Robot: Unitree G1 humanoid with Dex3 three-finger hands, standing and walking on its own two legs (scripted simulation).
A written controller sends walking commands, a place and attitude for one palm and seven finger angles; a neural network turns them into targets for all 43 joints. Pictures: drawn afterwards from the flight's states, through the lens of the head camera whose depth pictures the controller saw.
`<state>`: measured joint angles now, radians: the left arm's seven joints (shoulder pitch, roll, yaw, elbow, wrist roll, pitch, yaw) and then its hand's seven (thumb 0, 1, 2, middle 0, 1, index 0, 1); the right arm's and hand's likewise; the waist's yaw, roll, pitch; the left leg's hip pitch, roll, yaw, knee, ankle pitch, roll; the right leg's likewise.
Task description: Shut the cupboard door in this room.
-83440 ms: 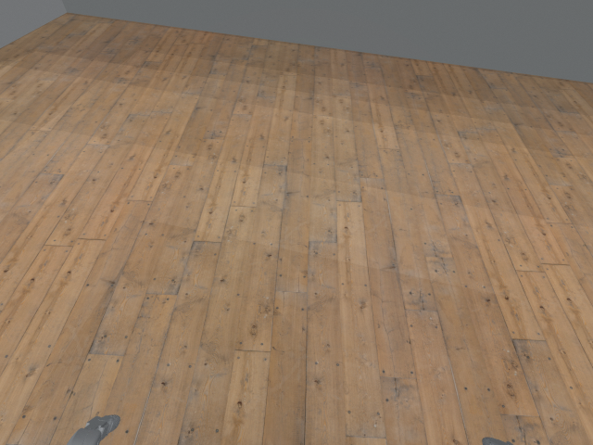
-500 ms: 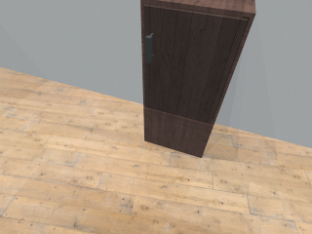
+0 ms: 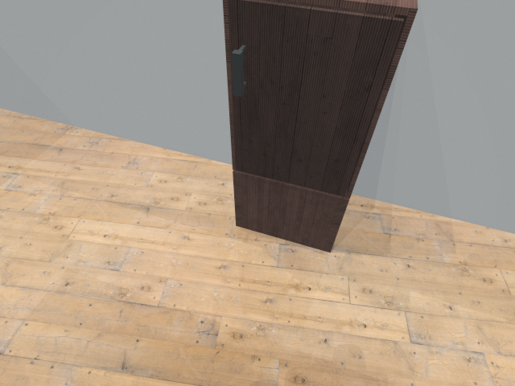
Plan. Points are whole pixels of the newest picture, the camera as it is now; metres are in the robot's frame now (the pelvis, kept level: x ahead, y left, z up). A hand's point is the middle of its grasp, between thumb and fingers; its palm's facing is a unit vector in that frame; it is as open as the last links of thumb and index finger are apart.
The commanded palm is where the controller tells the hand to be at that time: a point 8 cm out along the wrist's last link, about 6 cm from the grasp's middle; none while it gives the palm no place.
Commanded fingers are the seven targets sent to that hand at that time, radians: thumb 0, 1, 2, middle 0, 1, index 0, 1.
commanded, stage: look to check the result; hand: left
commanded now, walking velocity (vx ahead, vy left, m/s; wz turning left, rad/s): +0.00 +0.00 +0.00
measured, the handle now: (240, 70) +0.89 +0.09 +0.06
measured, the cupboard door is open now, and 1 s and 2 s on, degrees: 0 0 0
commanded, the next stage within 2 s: stand and wait in 0.28 s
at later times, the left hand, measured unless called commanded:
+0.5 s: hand out of the picture -0.02 +0.15 -0.18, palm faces +0.04 -0.98 -0.18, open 7.4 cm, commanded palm none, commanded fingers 0.00 0.90 0.90 -0.20 -0.30 -0.20 -0.30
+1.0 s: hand out of the picture +0.00 +0.14 -0.18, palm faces +0.04 -0.98 -0.18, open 7.4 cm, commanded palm none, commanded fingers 0.00 0.90 0.90 -0.20 -0.30 -0.20 -0.30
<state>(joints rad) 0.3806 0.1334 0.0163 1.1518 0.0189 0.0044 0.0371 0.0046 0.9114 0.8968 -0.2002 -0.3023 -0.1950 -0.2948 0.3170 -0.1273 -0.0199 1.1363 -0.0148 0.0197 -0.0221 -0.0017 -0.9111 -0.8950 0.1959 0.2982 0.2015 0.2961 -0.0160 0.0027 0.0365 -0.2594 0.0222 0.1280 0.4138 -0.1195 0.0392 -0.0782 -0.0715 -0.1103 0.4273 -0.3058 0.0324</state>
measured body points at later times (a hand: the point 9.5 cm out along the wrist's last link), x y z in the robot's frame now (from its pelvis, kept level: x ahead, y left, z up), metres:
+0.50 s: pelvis +0.02 -0.01 +0.00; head +0.03 -0.01 +0.45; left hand -0.02 +0.20 -0.16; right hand +0.00 -0.23 -0.16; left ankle +0.07 +0.10 -0.74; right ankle -0.05 -0.13 -0.74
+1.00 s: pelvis +0.04 -0.02 +0.00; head +0.05 -0.02 +0.45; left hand -0.01 +0.19 -0.16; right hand +0.03 -0.24 -0.16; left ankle +0.07 +0.10 -0.74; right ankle -0.05 -0.13 -0.74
